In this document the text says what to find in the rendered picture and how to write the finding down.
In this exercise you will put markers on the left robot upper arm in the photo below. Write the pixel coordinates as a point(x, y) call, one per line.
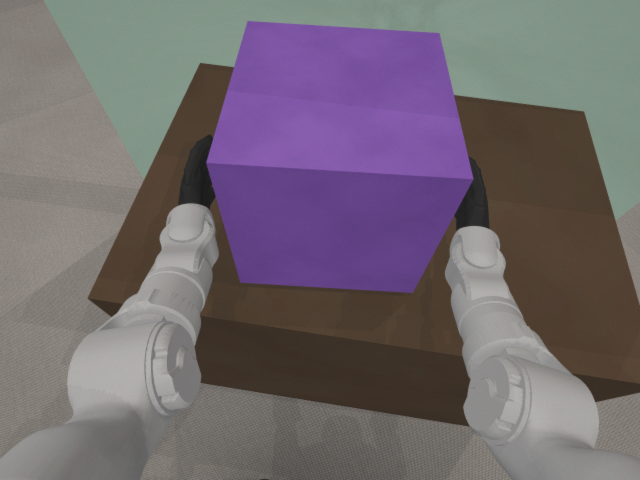
point(126, 384)

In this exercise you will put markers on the carton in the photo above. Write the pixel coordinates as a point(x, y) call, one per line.
point(338, 160)

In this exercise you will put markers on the pedestal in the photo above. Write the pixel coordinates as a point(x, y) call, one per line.
point(395, 352)

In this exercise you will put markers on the right robot upper arm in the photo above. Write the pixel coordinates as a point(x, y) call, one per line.
point(540, 423)

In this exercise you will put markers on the robot left forearm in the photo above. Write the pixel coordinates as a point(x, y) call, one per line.
point(177, 285)

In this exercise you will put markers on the robot left hand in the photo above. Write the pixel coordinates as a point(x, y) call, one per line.
point(196, 182)

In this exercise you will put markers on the robot right forearm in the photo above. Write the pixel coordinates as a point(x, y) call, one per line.
point(487, 316)

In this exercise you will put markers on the robot right hand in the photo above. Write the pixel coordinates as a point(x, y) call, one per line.
point(473, 210)

